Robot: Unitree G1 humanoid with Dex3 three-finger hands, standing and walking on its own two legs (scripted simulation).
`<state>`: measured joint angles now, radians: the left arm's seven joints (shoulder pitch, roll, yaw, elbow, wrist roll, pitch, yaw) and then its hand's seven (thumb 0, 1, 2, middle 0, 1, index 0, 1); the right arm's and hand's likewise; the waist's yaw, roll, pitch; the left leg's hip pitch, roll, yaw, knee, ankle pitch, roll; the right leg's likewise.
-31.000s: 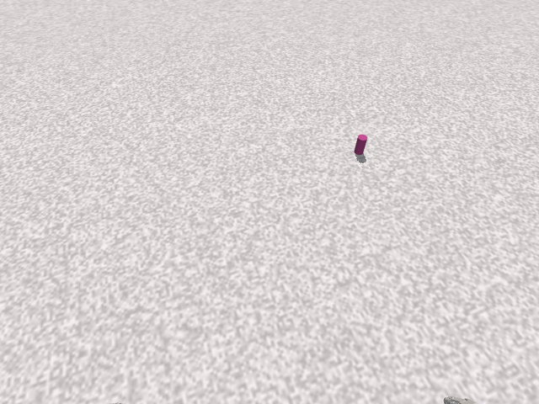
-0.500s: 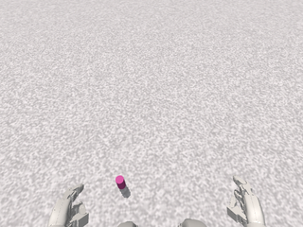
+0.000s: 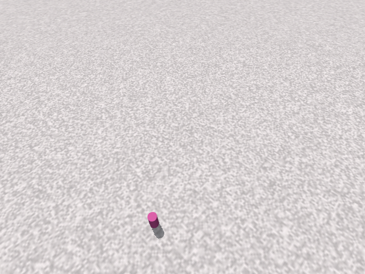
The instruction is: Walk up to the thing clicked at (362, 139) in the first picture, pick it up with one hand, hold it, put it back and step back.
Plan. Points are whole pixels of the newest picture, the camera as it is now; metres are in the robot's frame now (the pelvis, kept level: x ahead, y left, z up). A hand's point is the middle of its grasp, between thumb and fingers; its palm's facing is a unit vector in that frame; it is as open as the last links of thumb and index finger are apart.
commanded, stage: stand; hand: left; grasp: from above
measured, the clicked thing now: (153, 220) +0.47 +0.20 -0.71
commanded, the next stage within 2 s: none
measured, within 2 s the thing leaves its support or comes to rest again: neither
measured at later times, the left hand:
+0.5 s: hand out of the picture +0.04 +0.23 -0.15, palm faces +0.03 -0.94 -0.34, open 7.4 cm
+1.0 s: hand out of the picture +0.07 +0.22 -0.15, palm faces +0.00 -0.95 -0.31, open 7.4 cm
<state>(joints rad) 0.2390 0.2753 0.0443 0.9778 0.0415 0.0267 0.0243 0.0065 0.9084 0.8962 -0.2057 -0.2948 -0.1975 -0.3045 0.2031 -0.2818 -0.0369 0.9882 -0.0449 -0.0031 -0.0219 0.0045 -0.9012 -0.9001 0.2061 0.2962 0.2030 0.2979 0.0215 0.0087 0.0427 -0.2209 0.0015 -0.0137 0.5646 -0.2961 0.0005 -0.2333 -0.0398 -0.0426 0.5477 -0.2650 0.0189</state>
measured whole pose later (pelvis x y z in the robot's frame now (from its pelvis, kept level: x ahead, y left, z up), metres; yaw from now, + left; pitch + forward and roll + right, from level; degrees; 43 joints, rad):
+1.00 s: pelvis +0.01 -0.01 +0.02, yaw -1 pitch -4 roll +0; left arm 0.12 0.27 0.03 1.18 0.02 0.00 0.01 0.00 0.91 0.90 -0.21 -0.30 -0.20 -0.30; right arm 0.14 -0.29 0.00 1.15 -0.02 0.00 -0.02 0.00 -0.90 -0.90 0.21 0.30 0.20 0.30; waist 0.00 0.02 0.05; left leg -0.08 0.02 0.00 0.33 -0.19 -0.02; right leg -0.11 -0.02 -0.04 0.33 -0.16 0.00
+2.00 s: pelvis +0.01 -0.01 +0.02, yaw -1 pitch -3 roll +0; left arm 0.10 0.33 0.02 1.15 0.01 -0.01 0.00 0.00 0.91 0.90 -0.21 -0.29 -0.20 -0.30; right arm 0.12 -0.34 0.00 1.13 -0.02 -0.01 -0.01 0.00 -0.90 -0.90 0.21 0.30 0.20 0.30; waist 0.00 0.02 0.05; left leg -0.08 0.03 0.01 0.32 -0.19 -0.02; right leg -0.12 -0.01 -0.03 0.33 -0.17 0.00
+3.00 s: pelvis -0.16 +0.01 -0.01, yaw -4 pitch -2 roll +1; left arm 0.12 0.35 0.06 0.79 0.04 0.04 0.01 0.00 0.90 0.90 -0.21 -0.30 -0.20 -0.31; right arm 0.18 -0.41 -0.04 0.89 0.00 0.05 -0.02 0.00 -0.90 -0.90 0.21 0.30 0.20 0.30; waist 0.00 0.01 0.17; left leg -0.36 -0.07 -0.08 0.92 -0.50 -0.02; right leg -0.33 -0.01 0.02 0.62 -0.26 -0.01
